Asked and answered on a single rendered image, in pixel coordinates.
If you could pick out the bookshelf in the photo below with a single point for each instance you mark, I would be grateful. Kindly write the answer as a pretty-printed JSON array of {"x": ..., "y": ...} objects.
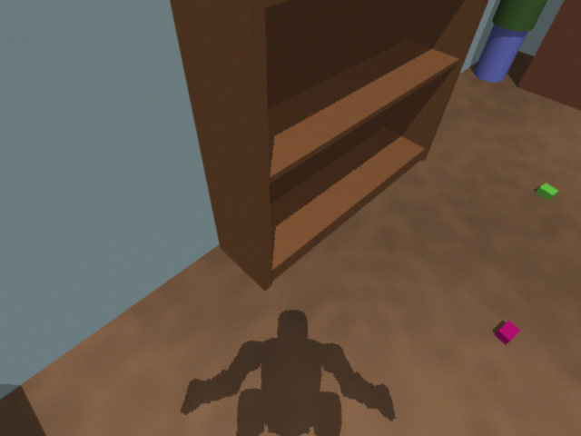
[{"x": 306, "y": 110}]

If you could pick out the potted plant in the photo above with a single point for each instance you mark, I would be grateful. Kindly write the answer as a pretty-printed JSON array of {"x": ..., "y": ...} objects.
[{"x": 512, "y": 20}]

